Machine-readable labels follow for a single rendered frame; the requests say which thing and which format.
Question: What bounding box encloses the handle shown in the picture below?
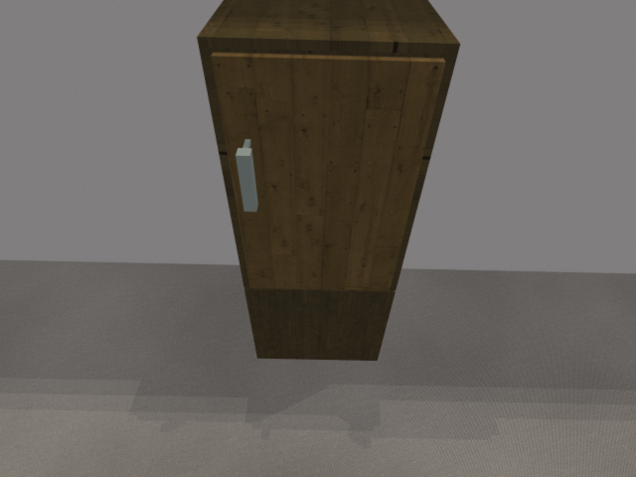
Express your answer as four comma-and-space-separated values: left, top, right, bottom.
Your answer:
236, 139, 258, 212

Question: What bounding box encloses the cupboard door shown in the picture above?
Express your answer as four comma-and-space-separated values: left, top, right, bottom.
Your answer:
211, 52, 446, 291

